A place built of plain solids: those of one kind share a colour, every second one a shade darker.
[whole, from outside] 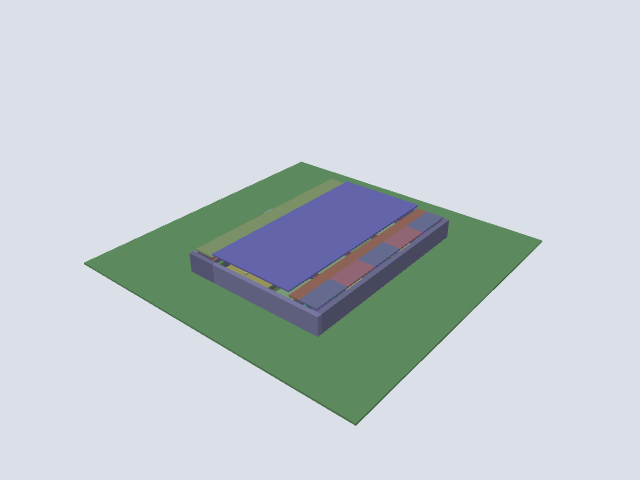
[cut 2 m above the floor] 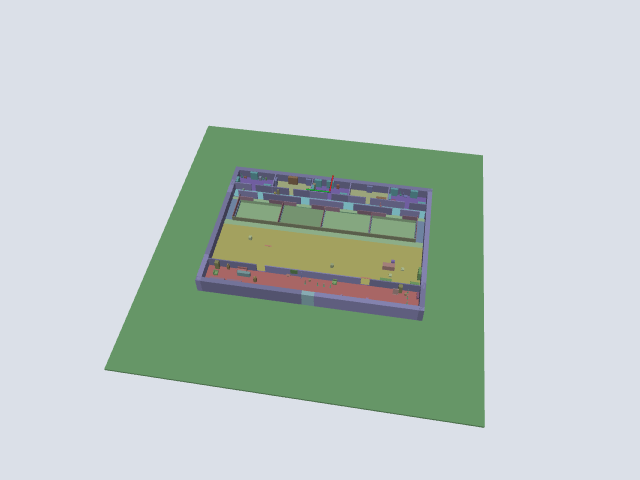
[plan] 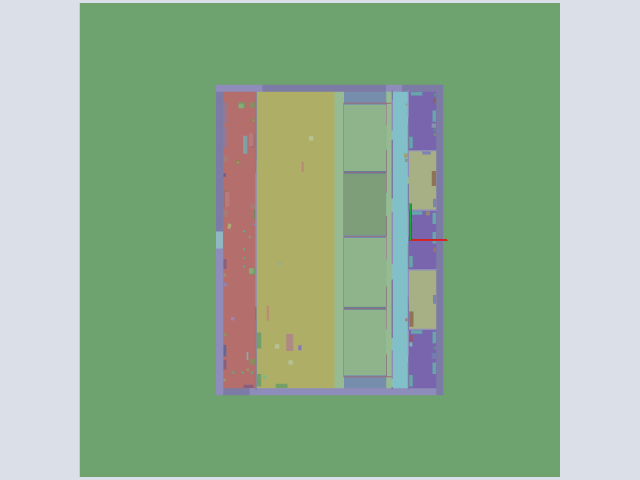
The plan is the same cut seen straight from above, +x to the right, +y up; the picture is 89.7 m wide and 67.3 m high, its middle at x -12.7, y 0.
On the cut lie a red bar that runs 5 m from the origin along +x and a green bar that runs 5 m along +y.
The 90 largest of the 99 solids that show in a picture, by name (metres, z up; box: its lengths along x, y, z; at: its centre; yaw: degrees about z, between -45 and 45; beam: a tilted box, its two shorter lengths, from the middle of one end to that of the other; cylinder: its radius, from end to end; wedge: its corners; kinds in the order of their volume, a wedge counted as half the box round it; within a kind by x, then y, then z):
{
 "ground_under_all_1": {"box": [67.34, 66.47, 0.4], "at": [-12.73, 0.0, -0.75]},
 "wall_1": {"box": [1.0, 20.58, 4.18], "at": [-26.77, -11.49, 1.49]},
 "wall_2": {"box": [1.0, 20.58, 4.18], "at": [-26.77, 11.49, 1.49]},
 "wall_3": {"box": [6.5, 1.0, 4.18], "at": [-24.02, -21.28, 1.49]},
 "wall_4": {"box": [6.5, 1.0, 4.18], "at": [-24.02, 21.28, 1.49]},
 "wall_5": {"box": [0.2, 9.88, 4.18], "at": [-21.67, -16.04, 1.49]},
 "wall_6": {"box": [0.2, 18.8, 4.18], "at": [-21.67, 0.0, 1.49]},
 "wall_7": {"box": [0.2, 9.88, 4.18], "at": [-21.67, 16.04, 1.49]},
 "wall_8": {"box": [20.91, 1.0, 4.18], "at": [-12.12, -21.28, 1.49]},
 "wall_9": {"box": [20.91, 1.0, 4.18], "at": [-12.12, 21.28, 1.49]},
 "wall_10": {"box": [0.2, 4.05, 4.18], "at": [-2.56, -17.48, 1.49]},
 "wall_11": {"box": [0.2, 8.22, 4.18], "at": [-2.56, -9.64, 1.49]},
 "wall_12": {"box": [0.2, 7.29, 4.18], "at": [-2.56, 0.27, 1.49]},
 "wall_13": {"box": [0.2, 8.25, 4.18], "at": [-2.56, 9.94, 1.49]},
 "wall_14": {"box": [0.2, 4.2, 4.18], "at": [-2.56, 17.41, 1.49]},
 "wall_15": {"box": [4.05, 1.0, 4.18], "at": [-1.44, -21.28, 1.49]},
 "wall_16": {"box": [4.05, 1.0, 4.18], "at": [-1.44, 21.28, 1.49]},
 "wall_17": {"box": [0.2, 3.8, 4.18], "at": [-0.31, -19.08, 1.49]},
 "wall_18": {"box": [0.2, 7.4, 4.18], "at": [-0.31, -12.53, 1.49]},
 "wall_19": {"box": [0.2, 3.8, 4.18], "at": [-0.31, -5.97, 1.49]},
 "wall_20": {"box": [0.2, 3.8, 4.18], "at": [-0.31, -2.38, 1.49]},
 "wall_21": {"box": [0.2, 3.8, 4.18], "at": [-0.31, 2.38, 1.49]},
 "wall_22": {"box": [0.2, 3.8, 4.18], "at": [-0.31, 5.97, 1.49]},
 "wall_23": {"box": [0.2, 7.4, 4.18], "at": [-0.31, 12.53, 1.49]},
 "wall_24": {"box": [0.2, 3.8, 4.18], "at": [-0.31, 19.08, 1.49]},
 "wall_25": {"box": [5.8, 1.0, 4.18], "at": [1.69, -21.28, 1.49]},
 "wall_26": {"box": [5.8, 1.0, 4.18], "at": [1.69, 21.28, 1.49]},
 "wall_27": {"box": [1.0, 10.15, 4.18], "at": [4.09, -16.7, 1.49]},
 "wall_28": {"box": [1.0, 10.15, 4.18], "at": [4.09, -8.35, 1.49]},
 "wall_29": {"box": [1.0, 10.15, 4.18], "at": [4.09, 0.0, 1.49]},
 "wall_30": {"box": [1.0, 10.15, 4.18], "at": [4.09, 8.35, 1.49]},
 "wall_31": {"box": [1.0, 10.15, 4.18], "at": [4.09, 16.7, 1.49]},
 "floor_yard_1": {"box": [11.0, 41.75, 1.38], "at": [-16.17, 0.0, 0.09]},
 "floor_lobby_1": {"box": [4.7, 41.75, 1.38], "at": [-24.02, 0.0, 0.09]},
 "ceil_hall_1": {"box": [19.11, 41.75, 0.3], "at": [-12.12, 0.0, 5.03]},
 "floor_plot_1": {"box": [5.91, 9.2, 0.6], "at": [-6.37, -14.38, -0.3]},
 "floor_plot_2": {"box": [5.91, 9.65, 1.16], "at": [-6.37, -4.55, -0.02]},
 "floor_plot_3": {"box": [5.91, 8.6, 1.21], "at": [-6.37, 4.97, 0.01]},
 "floor_plot_4": {"box": [5.91, 9.3, 0.6], "at": [-6.37, 14.32, -0.3]},
 "floor_store_1": {"box": [4.0, 8.35, 1.38], "at": [1.69, -16.7, 0.09]},
 "floor_store_2": {"box": [4.0, 8.35, 1.38], "at": [1.69, 0.0, 0.09]},
 "floor_store_3": {"box": [4.0, 8.35, 1.38], "at": [1.69, 16.7, 0.09]},
 "floor_back_corridor_1": {"box": [2.25, 41.75, 1.38], "at": [-1.44, 0.0, 0.09]},
 "floor_walkway_1": {"box": [1.35, 41.75, 1.38], "at": [-9.99, 0.0, 0.09]},
 "floor_walkway_2": {"box": [0.85, 41.75, 1.38], "at": [-2.98, 0.0, 0.09]},
 "floor_office_1": {"box": [4.0, 8.35, 1.38], "at": [1.69, -8.35, 0.09]},
 "floor_office_2": {"box": [4.0, 8.35, 1.38], "at": [1.69, 8.35, 0.09]},
 "ceil_lobby_1": {"box": [4.7, 41.75, 0.3], "at": [-24.02, 0.0, 4.33]},
 "floor_baulk_1": {"box": [5.91, 1.9, 1.38], "at": [-6.36, -19.93, 0.09]},
 "floor_baulk_2": {"box": [5.91, 0.4, 1.38], "at": [-6.36, -9.57, 0.09]},
 "floor_baulk_3": {"box": [5.91, 0.4, 1.38], "at": [-6.36, 0.47, 0.09]},
 "floor_baulk_4": {"box": [5.91, 0.4, 1.38], "at": [-6.36, 9.47, 0.09]},
 "floor_baulk_5": {"box": [5.91, 1.9, 1.38], "at": [-6.36, 19.93, 0.09]},
 "ceil_store_1": {"box": [4.0, 8.35, 0.3], "at": [1.69, -16.7, 4.18]},
 "ceil_store_2": {"box": [4.0, 8.35, 0.3], "at": [1.69, 0.0, 4.18]},
 "ceil_store_3": {"box": [4.0, 8.35, 0.3], "at": [1.69, 16.7, 4.18]},
 "ceil_back_corridor_1": {"box": [2.25, 41.75, 0.3], "at": [-1.44, 0.0, 4.18]},
 "ceil_office_1": {"box": [4.0, 8.35, 0.3], "at": [1.69, -8.35, 4.18]},
 "ceil_office_2": {"box": [4.0, 8.35, 0.3], "at": [1.69, 8.35, 4.18]},
 "shelves_store_1": {"box": [0.5, 1.6, 2.0], "at": [0.07, -19.73, 1.78]},
 "shelves_store_2": {"box": [0.5, 1.6, 2.0], "at": [0.07, -3.02, 1.78]},
 "shelves_store_3": {"box": [0.5, 1.6, 2.0], "at": [0.07, 13.68, 1.78]},
 "shelves_store_4": {"box": [1.6, 0.5, 2.0], "at": [0.84, -12.9, 1.78]},
 "shelves_store_5": {"box": [1.6, 0.5, 2.0], "at": [0.84, 3.79, 1.78]},
 "shelves_store_6": {"box": [1.6, 0.5, 2.0], "at": [0.84, 20.5, 1.78]},
 "shelves_store_7": {"box": [0.5, 1.6, 2.0], "at": [3.31, -17.98, 1.78]},
 "shelves_store_8": {"box": [0.5, 1.6, 2.0], "at": [3.31, -13.68, 1.78]},
 "shelves_store_9": {"box": [0.5, 1.6, 2.0], "at": [3.31, 0.33, 1.78]},
 "shelves_store_10": {"box": [0.5, 1.6, 2.0], "at": [3.31, 3.02, 1.78]},
 "shelves_store_11": {"box": [0.5, 1.6, 2.0], "at": [3.31, 17.38, 1.78]},
 "rail_far_1": {"box": [0.12, 38.47, 2.43], "at": [-9.38, 0.0, 0.61]},
 "door_leaf_1": {"box": [0.97, 2.4, 4.65], "at": [-26.79, 0.0, 1.73]},
 "rail_baulk_1": {"box": [5.91, 0.12, 2.43], "at": [-6.37, -9.57, 0.61]},
 "rail_baulk_2": {"box": [5.91, 0.12, 2.43], "at": [-6.37, 0.47, 0.61]},
 "rail_baulk_3": {"box": [5.91, 0.12, 2.43], "at": [-6.37, 9.47, 0.61]},
 "rail_baulk_4": {"box": [6.66, 0.12, 2.43], "at": [-5.99, -19.18, 0.61]},
 "rail_baulk_5": {"box": [6.66, 0.12, 2.43], "at": [-5.99, 19.18, 0.61]},
 "cabinets_hall_1": {"box": [0.6, 1.75, 2.0], "at": [-21.24, -19.65, 1.78]},
 "cabinets_hall_2": {"box": [0.6, 2.25, 2.0], "at": [-21.24, -14.1, 1.78]},
 "cabinets_hall_3": {"box": [1.65, 0.6, 2.0], "at": [-18.09, -20.45, 1.78]},
 "lockers_lobby_1": {"box": [0.5, 2.95, 1.8], "at": [-25.99, 14.45, 1.68]},
 "lockers_lobby_2": {"box": [0.5, 2.95, 1.8], "at": [-25.99, 17.8, 1.68]},
 "cabinets_office_1": {"box": [0.6, 2.15, 2.0], "at": [0.12, -11.1, 1.78]},
 "cabinets_office_2": {"box": [0.6, 2.1, 2.0], "at": [3.26, 8.62, 1.78]},
 "console_hall_1": {"box": [1.0, 2.4, 1.16], "at": [-16.93, -14.38, 1.35]},
 "rail_end_1": {"box": [0.12, 3.09, 2.43], "at": [-3.35, -17.57, 0.61]},
 "rail_end_2": {"box": [0.12, 3.14, 2.43], "at": [-3.35, -1.15, 0.61]},
 "rail_end_3": {"box": [0.12, 3.09, 2.43], "at": [-3.35, 11.08, 0.61]},
 "desk_lobby_1": {"box": [0.6, 2.55, 1.05], "at": [-23.2, 13.35, 1.3]},
 "drinks_machine_lobby_1": {"box": [0.75, 0.8, 1.85], "at": [-22.18, 18.93, 1.7]}
}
